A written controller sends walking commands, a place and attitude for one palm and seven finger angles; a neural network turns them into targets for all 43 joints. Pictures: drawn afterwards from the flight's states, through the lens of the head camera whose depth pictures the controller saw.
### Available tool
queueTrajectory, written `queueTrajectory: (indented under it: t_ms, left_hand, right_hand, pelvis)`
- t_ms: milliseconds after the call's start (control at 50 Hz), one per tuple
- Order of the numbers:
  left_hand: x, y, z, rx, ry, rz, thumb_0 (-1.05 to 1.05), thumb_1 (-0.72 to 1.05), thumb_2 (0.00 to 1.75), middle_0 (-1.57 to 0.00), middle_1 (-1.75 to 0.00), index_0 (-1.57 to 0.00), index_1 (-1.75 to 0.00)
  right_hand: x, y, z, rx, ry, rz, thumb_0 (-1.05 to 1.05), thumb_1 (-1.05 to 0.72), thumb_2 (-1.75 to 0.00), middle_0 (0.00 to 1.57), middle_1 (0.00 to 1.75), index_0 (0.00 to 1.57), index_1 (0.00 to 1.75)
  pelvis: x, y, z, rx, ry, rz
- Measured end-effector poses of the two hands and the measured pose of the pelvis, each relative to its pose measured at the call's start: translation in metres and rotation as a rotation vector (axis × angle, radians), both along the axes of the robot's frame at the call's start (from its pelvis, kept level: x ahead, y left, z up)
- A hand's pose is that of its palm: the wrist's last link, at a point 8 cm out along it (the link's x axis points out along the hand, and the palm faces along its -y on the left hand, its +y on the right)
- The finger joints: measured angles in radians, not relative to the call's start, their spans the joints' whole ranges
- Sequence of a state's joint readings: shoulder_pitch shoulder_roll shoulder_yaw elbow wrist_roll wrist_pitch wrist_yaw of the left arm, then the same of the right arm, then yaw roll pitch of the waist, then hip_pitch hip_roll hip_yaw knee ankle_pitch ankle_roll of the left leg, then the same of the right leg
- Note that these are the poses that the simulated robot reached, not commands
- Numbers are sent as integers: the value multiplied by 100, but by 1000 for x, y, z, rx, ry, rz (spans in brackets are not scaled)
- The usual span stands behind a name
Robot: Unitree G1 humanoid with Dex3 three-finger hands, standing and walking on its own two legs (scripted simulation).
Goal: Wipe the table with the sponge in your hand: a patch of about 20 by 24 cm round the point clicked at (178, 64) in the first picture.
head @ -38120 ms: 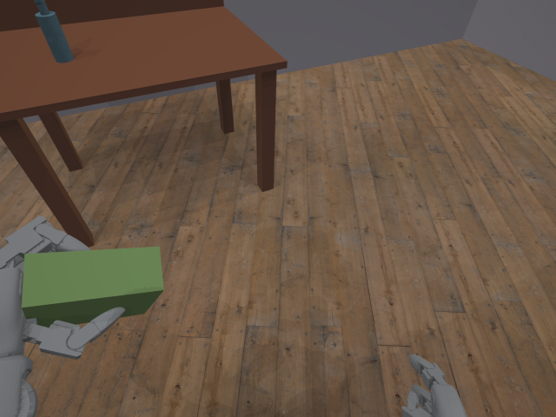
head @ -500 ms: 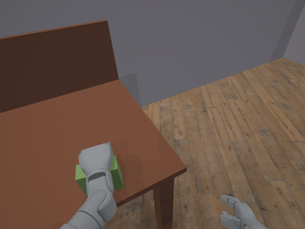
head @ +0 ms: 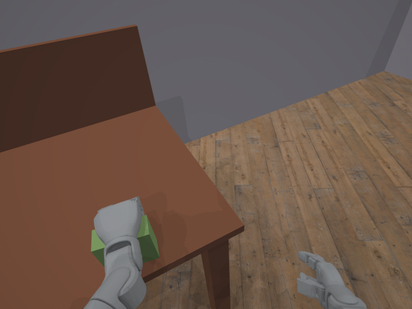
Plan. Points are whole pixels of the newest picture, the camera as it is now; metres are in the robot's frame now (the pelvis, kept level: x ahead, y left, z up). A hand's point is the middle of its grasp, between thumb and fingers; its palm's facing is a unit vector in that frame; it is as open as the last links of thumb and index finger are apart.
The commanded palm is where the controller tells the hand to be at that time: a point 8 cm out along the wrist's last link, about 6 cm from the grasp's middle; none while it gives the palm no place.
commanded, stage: wipe back along the third lane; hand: left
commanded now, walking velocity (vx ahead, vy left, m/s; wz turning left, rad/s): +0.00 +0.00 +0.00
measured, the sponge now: (130, 249) +0.26 +0.21 -0.03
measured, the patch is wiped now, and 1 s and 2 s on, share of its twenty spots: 0.95 0.95 0.95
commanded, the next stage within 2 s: slide back across to the middle lane in 0.38 s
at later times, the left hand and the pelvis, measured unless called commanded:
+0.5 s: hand (128, 234) +0.27 +0.21 +0.02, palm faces +0.01 -0.08 -1.00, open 9.4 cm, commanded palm +0.21 +0.20 +0.04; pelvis -0.01 +0.01 +0.00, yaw +0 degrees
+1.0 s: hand (115, 241) +0.24 +0.22 +0.03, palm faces +0.04 -0.17 -0.99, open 9.3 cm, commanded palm +0.18 +0.24 +0.07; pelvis +0.00 +0.02 +0.00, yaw -2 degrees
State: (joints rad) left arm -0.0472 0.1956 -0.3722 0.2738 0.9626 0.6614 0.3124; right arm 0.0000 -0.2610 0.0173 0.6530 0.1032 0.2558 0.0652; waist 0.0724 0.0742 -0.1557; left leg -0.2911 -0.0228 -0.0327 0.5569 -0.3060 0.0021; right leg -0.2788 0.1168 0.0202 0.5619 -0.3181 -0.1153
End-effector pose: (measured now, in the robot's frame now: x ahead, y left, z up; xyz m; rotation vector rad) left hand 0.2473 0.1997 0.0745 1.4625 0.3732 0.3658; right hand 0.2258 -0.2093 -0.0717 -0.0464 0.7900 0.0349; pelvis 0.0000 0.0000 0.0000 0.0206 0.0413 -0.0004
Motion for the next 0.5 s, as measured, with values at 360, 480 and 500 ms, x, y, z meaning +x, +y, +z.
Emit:
queueTrajectory:
  t_ms: [360,480,500]
  left_hand:
    - [-1,0,-1,-8,2,-13,0,-45,104,-73,-152,-79,-153]
    - [-1,1,-1,-9,0,-17,0,-45,104,-74,-151,-80,-153]
    - [-1,1,-1,-9,1,-18,0,-45,104,-74,-151,-80,-153]
  right_hand:
    - [-22,4,-4,-18,17,-26,1,-90,-90,19,30,20,30]
    - [-23,10,-3,-18,14,-18,1,-90,-90,19,30,20,30]
    - [-23,12,-3,-18,13,-16,1,-90,-90,19,30,20,30]
  pelvis:
    - [-12,10,-1,-4,-10,-2]
    - [-14,14,-1,-6,-10,0]
    - [-14,14,-1,-6,-10,0]
